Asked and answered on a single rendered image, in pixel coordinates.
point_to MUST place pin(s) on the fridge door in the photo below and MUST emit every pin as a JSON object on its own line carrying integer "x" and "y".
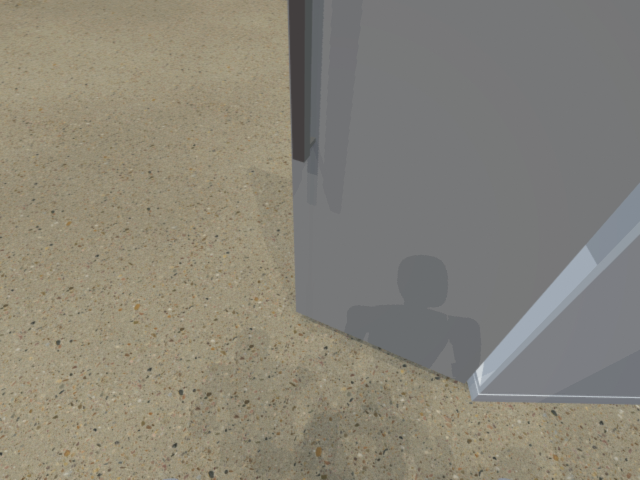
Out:
{"x": 466, "y": 151}

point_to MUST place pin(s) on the handle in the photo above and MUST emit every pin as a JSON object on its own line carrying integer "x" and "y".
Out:
{"x": 300, "y": 28}

